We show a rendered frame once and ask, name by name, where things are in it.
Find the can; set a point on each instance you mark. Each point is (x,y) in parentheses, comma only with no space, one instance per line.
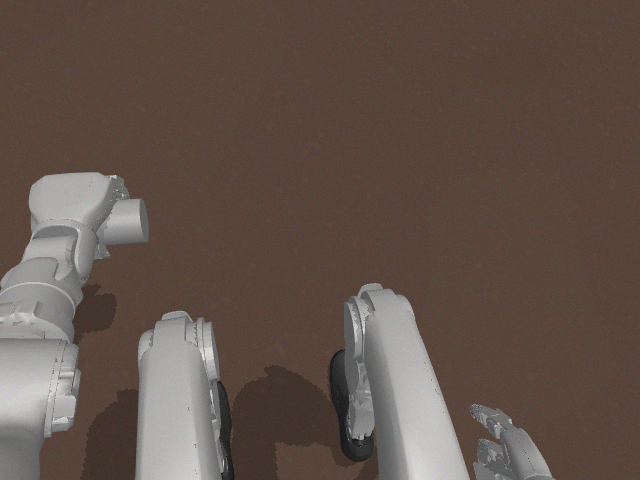
(127,223)

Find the right robot foot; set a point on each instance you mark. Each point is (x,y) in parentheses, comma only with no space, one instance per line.
(354,449)

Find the left robot hand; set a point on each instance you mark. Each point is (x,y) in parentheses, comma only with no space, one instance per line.
(85,197)

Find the left robot foot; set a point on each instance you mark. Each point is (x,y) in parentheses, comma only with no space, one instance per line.
(225,432)

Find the right robot hand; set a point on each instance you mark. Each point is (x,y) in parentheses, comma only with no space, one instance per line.
(517,458)

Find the left robot arm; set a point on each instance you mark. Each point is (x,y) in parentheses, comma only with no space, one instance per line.
(39,379)

